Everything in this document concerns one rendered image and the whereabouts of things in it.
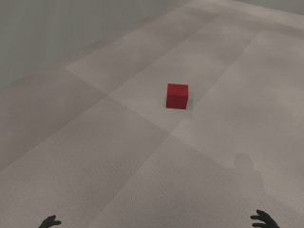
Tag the left robot hand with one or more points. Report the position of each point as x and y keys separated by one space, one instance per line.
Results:
x=50 y=221

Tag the right robot hand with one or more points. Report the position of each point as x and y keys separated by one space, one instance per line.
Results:
x=269 y=222

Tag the carton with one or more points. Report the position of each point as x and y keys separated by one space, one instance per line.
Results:
x=177 y=96

